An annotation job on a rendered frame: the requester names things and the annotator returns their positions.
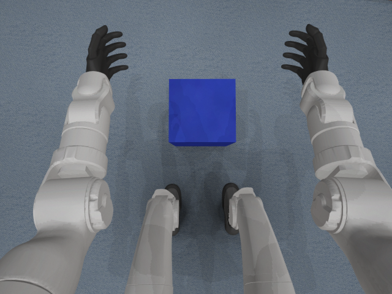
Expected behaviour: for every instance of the robot right shin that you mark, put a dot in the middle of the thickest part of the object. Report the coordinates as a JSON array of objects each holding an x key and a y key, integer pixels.
[{"x": 245, "y": 190}]

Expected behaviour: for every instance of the left robot forearm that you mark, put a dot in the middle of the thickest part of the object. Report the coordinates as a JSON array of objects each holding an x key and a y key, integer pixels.
[{"x": 85, "y": 133}]

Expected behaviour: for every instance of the right robot upper arm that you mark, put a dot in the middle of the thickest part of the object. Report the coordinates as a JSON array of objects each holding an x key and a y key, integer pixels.
[{"x": 357, "y": 213}]

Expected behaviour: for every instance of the carton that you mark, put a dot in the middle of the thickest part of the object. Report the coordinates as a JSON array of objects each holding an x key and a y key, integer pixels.
[{"x": 202, "y": 112}]

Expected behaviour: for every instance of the right robot forearm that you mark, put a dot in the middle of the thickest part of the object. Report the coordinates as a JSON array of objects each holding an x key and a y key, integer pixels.
[{"x": 333, "y": 130}]

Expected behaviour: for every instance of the left robot thigh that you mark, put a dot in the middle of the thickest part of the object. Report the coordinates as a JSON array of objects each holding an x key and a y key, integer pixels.
[{"x": 151, "y": 270}]

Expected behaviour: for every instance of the left robot hand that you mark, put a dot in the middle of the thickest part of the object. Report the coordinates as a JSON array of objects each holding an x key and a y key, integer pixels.
[{"x": 97, "y": 59}]

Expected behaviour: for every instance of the right robot hand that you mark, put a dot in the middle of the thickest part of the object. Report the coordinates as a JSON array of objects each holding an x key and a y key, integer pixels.
[{"x": 315, "y": 52}]

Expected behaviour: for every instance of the left robot upper arm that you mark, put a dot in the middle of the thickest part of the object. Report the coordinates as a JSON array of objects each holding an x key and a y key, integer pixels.
[{"x": 69, "y": 212}]

